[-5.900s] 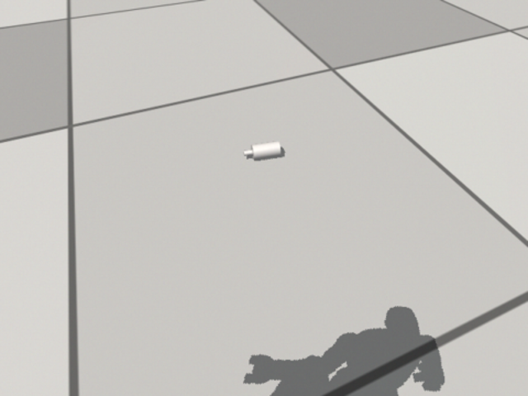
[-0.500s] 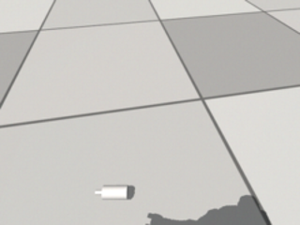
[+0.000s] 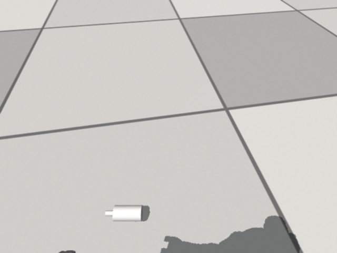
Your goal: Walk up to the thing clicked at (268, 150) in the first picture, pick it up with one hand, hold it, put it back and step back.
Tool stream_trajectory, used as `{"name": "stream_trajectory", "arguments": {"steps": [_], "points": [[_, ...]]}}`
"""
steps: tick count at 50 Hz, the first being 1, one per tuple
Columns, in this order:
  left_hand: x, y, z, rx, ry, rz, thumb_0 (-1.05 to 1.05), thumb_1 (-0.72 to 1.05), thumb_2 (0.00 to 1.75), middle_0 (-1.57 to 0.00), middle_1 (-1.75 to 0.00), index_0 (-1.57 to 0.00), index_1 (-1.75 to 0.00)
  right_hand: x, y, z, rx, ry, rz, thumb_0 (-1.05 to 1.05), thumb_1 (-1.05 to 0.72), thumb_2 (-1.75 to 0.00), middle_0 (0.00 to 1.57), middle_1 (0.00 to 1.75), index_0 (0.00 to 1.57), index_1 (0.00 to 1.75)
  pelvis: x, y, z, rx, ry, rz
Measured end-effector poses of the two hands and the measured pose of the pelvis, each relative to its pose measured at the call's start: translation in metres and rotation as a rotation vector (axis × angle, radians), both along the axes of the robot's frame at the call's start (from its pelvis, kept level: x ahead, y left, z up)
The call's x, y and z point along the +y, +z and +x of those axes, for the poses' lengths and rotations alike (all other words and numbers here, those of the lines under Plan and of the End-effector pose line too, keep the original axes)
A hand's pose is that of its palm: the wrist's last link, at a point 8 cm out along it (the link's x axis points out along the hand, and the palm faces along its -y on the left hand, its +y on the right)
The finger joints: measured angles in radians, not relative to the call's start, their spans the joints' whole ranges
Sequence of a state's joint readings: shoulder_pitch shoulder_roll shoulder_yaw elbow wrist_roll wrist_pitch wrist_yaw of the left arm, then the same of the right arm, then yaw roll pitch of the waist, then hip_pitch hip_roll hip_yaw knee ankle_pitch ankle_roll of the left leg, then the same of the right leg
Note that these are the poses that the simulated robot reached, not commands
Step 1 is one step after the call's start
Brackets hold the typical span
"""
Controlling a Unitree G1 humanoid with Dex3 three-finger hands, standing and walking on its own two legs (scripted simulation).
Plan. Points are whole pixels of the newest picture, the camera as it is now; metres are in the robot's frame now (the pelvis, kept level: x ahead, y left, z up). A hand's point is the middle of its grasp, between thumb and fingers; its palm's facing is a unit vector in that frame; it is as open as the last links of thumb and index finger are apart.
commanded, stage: stand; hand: left
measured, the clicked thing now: (123, 213) +0.43 +0.28 -0.74
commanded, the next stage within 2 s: none
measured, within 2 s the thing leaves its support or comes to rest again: neither
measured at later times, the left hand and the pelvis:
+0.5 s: hand out of the picture +0.06 +0.24 -0.16, palm faces -0.02 -0.94 -0.34, open 7.4 cm; pelvis -0.01 -0.01 +0.00, yaw +1 degrees
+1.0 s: hand out of the picture +0.07 +0.24 -0.16, palm faces -0.02 -0.94 -0.34, open 7.4 cm; pelvis +0.00 -0.01 +0.00, yaw +1 degrees
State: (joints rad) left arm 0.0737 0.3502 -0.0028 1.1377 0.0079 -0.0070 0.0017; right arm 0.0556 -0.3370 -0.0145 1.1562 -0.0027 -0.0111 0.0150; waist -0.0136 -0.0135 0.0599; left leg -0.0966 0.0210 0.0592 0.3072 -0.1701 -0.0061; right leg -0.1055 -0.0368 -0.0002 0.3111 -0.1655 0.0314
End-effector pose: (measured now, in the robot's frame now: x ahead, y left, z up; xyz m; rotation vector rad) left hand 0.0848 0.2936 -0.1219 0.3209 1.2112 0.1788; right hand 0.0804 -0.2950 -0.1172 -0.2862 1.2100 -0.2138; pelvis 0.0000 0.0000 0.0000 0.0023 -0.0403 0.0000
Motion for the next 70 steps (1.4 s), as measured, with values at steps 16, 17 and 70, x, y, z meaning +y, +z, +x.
{"name": "stream_trajectory", "arguments": {"steps": [16,17,70], "points": [[-0.004,0.000,-0.026,0.027,0.024,0.004,0.01,0.91,0.90,-0.20,-0.30,-0.20,-0.30,-0.006,-0.002,-0.008,0.006,0.013,0.004,0.01,-0.90,-0.90,0.21,0.30,0.20,0.30,-0.007,0.000,-0.007,-0.005,0.006,-0.001],[-0.004,0.000,-0.027,0.029,0.025,0.005,0.01,0.91,0.90,-0.20,-0.30,-0.20,-0.30,-0.006,-0.002,-0.009,0.008,0.013,0.005,0.01,-0.90,-0.90,0.21,0.30,0.20,0.30,-0.007,0.000,-0.007,-0.005,0.006,-0.001],[-0.009,0.004,-0.005,0.009,0.026,0.011,0.00,0.91,0.90,-0.20,-0.30,-0.20,-0.30,-0.012,-0.003,0.007,0.011,0.031,0.001,0.01,-0.90,-0.90,0.21,0.30,0.20,0.30,-0.014,0.000,0.010,0.007,0.012,0.000]]}}
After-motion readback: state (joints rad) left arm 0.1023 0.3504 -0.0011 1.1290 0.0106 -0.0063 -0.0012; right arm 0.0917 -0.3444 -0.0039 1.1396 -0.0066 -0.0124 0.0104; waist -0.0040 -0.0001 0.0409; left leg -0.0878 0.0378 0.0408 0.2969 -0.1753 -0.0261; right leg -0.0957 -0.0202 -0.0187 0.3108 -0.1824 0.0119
